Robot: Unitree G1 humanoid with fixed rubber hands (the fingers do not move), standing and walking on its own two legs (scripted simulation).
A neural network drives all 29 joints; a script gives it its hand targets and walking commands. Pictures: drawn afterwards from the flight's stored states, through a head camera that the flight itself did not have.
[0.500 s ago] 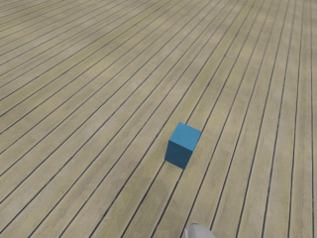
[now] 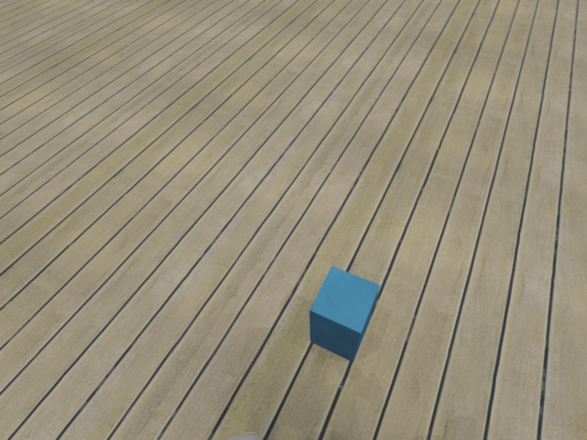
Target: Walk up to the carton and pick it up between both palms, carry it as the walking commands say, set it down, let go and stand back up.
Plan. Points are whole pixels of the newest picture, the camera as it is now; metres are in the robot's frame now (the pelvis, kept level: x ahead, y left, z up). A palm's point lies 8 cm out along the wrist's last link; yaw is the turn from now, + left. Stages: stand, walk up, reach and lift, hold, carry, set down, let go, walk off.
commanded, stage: walk up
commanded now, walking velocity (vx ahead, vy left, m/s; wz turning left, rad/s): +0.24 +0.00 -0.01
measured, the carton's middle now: (342, 315) +0.58 -0.09 -0.65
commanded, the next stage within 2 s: none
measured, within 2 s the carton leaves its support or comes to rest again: neither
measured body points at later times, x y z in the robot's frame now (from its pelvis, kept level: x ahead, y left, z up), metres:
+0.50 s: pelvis +0.09 -0.01 +0.00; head +0.12 +0.00 +0.45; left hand +0.17 +0.24 -0.16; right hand +0.09 -0.26 -0.15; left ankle +0.08 +0.12 -0.74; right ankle +0.11 -0.14 -0.72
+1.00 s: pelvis +0.11 -0.04 +0.00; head +0.12 -0.04 +0.45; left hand +0.13 +0.20 -0.15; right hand +0.10 -0.27 -0.16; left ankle +0.08 +0.08 -0.72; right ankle +0.12 -0.15 -0.74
